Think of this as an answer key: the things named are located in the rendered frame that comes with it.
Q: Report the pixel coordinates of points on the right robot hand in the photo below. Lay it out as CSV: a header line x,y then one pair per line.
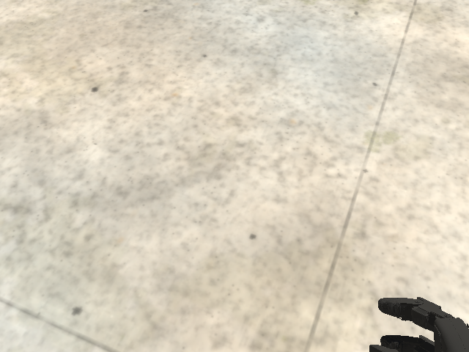
x,y
450,334

